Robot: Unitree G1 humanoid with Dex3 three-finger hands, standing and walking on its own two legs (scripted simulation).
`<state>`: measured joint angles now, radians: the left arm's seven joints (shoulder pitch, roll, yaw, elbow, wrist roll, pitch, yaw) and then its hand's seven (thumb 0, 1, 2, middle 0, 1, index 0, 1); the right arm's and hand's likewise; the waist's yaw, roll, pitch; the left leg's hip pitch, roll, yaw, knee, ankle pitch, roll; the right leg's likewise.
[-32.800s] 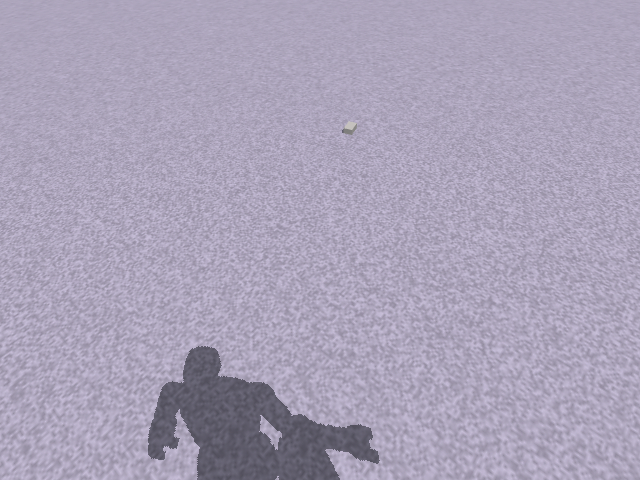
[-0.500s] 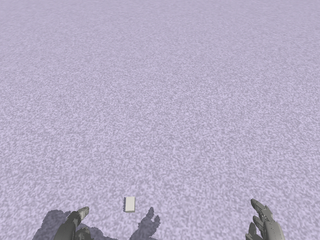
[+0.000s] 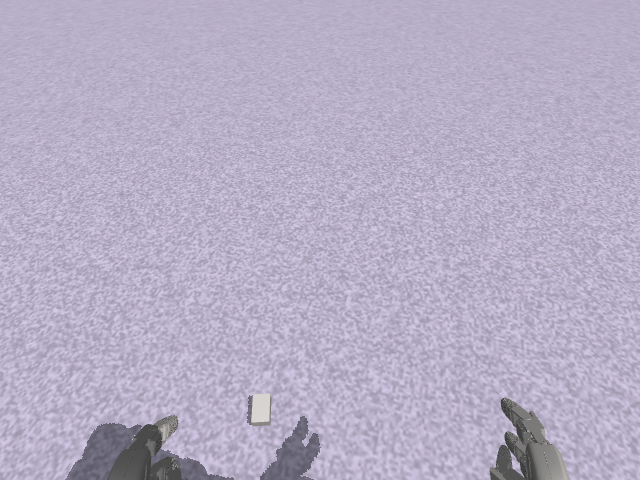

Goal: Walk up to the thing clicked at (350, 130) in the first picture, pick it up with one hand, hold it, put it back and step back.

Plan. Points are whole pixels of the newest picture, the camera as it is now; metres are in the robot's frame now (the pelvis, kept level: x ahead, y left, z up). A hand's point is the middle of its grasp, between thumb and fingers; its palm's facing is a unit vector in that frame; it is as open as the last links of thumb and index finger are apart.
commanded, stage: stand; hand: left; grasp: from above
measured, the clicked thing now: (261, 409) +0.48 +0.19 -0.70
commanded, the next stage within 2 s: none
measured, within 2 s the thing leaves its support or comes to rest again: neither
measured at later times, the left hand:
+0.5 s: hand out of the picture +0.06 +0.24 -0.11, palm faces +0.04 -0.95 -0.32, open 7.4 cm
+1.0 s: hand out of the picture +0.02 +0.25 -0.10, palm faces +0.02 -0.94 -0.34, open 7.4 cm
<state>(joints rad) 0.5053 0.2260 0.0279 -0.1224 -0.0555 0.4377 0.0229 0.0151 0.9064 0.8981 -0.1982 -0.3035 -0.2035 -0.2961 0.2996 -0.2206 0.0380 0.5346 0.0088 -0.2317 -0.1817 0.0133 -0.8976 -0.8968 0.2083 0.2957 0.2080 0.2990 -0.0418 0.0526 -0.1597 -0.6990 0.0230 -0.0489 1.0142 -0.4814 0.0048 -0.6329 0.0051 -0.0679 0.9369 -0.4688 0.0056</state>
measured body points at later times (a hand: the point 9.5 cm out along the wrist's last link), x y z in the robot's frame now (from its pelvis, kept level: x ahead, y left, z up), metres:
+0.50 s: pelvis -0.01 +0.01 +0.05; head -0.01 +0.02 +0.50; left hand +0.06 +0.29 -0.08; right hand +0.08 -0.26 -0.08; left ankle +0.01 +0.11 -0.68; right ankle +0.00 -0.13 -0.68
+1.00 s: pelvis -0.02 +0.01 +0.06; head -0.03 +0.00 +0.51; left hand +0.02 +0.30 -0.07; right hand +0.04 -0.28 -0.08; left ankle +0.01 +0.11 -0.68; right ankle +0.00 -0.13 -0.68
